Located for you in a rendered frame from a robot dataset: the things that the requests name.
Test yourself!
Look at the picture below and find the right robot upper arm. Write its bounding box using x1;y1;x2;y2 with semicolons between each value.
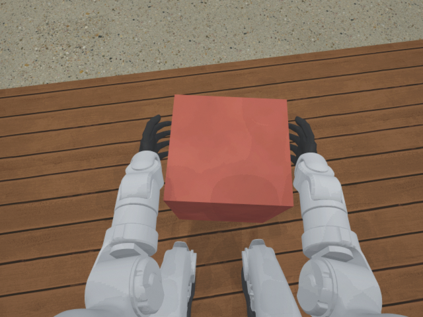
297;257;408;317

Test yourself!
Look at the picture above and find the right robot forearm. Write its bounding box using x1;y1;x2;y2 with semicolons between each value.
293;153;382;309

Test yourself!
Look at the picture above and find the left robot upper arm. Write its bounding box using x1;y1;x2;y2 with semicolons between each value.
54;255;165;317

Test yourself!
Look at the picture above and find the left robot forearm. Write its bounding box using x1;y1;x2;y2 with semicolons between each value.
85;151;164;307

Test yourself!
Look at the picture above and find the left robot thigh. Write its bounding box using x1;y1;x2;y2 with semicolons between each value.
149;247;197;317

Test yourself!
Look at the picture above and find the robot left hand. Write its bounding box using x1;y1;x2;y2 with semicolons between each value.
139;115;172;160

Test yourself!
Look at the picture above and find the right robot foot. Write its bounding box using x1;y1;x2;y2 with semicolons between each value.
241;267;256;317

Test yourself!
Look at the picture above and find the robot right hand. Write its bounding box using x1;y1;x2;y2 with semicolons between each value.
288;116;317;165

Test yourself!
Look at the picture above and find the carton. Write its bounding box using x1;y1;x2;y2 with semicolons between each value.
163;94;293;223

